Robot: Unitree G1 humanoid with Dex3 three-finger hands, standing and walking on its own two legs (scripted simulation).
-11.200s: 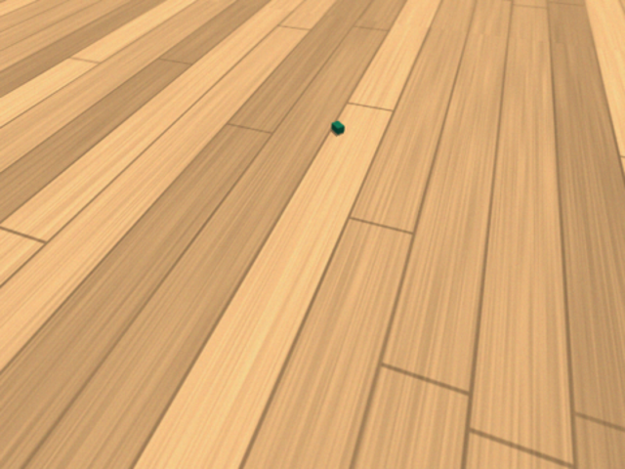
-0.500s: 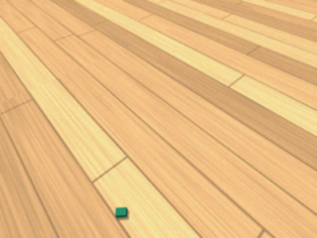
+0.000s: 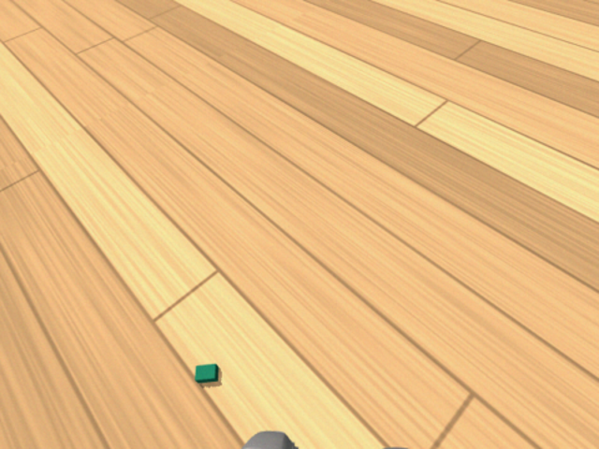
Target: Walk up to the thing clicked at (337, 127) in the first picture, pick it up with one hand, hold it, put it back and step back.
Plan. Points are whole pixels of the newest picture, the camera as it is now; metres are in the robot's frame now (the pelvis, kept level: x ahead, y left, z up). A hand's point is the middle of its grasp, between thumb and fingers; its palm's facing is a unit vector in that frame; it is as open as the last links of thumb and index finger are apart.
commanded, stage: walk up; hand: left
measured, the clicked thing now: (207, 373) +0.40 +0.39 -0.74
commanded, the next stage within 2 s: stand in 1.50 s
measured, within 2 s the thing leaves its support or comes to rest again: neither
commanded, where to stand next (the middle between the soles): +0.04 +0.06 m, yaw +3 degrees
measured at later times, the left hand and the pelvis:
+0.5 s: hand out of the picture +0.05 +0.33 -0.15, palm faces +0.08 -0.91 -0.41, open 7.4 cm; pelvis -0.01 +0.05 +0.00, yaw +3 degrees
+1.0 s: hand out of the picture +0.06 +0.30 -0.14, palm faces +0.04 -0.94 -0.34, open 7.4 cm; pelvis -0.01 +0.05 +0.02, yaw +2 degrees
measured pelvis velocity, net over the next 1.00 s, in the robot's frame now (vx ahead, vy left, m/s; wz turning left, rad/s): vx -0.01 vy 0.05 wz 0.04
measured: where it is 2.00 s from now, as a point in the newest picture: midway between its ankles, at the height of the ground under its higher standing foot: outside the picture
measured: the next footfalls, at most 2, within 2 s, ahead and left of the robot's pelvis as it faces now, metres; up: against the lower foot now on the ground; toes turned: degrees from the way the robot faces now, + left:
left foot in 0.22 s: +0.03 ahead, +0.17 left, +0.00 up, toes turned +2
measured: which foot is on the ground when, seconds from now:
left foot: up 0.00-0.20, down 0.22-1.00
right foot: down 0.00-1.00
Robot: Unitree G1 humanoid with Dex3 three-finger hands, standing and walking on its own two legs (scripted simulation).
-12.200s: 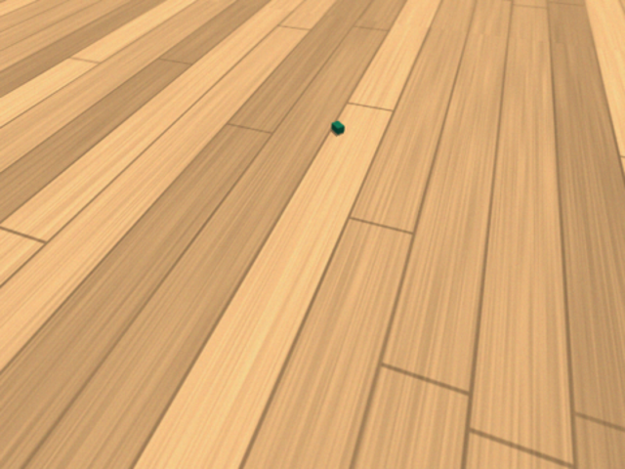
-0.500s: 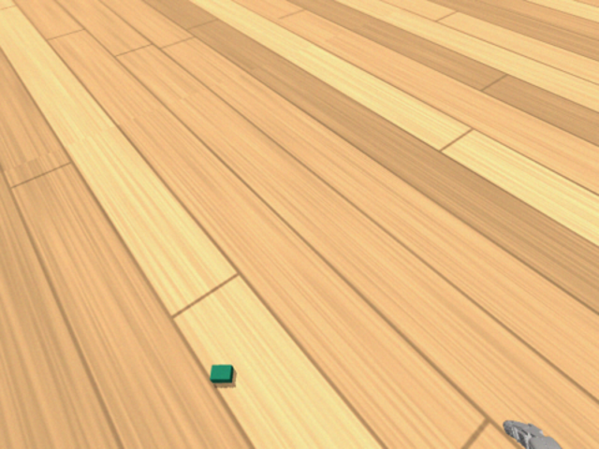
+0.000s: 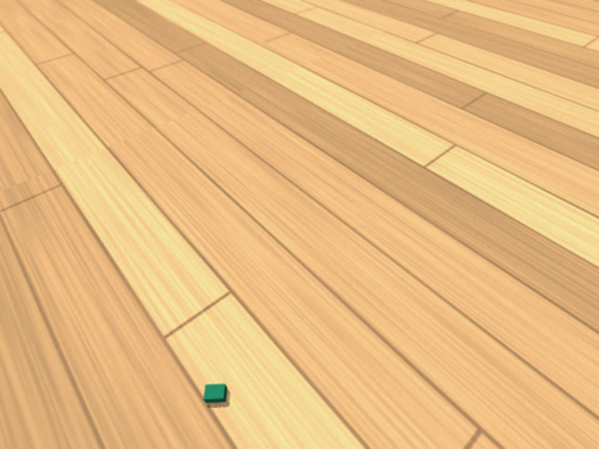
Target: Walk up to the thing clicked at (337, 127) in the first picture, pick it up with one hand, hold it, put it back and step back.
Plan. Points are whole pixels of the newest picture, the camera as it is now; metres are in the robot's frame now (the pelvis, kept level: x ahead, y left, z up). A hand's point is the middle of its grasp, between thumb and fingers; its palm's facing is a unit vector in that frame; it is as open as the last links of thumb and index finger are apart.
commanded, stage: walk up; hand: left
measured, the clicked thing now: (215, 393) +0.43 +0.32 -0.76
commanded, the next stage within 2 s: stand in 0.50 s
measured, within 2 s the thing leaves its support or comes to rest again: neither
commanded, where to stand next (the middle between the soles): +0.05 +0.01 m, yaw +0 degrees
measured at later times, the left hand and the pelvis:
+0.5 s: hand out of the picture +0.09 +0.25 -0.15, palm faces -0.01 -0.94 -0.35, open 7.4 cm; pelvis +0.01 -0.01 +0.00, yaw +0 degrees
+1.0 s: hand out of the picture +0.09 +0.24 -0.15, palm faces -0.03 -0.94 -0.35, open 7.4 cm; pelvis +0.01 -0.01 +0.00, yaw +0 degrees
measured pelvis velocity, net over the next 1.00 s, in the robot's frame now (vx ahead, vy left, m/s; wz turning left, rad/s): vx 0.01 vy -0.01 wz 0.00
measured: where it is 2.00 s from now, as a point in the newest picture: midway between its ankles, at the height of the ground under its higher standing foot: outside the picture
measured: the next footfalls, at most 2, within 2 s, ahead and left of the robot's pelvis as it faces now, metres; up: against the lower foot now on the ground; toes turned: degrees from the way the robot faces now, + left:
none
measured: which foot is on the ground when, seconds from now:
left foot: down 0.00-1.00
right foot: down 0.00-1.00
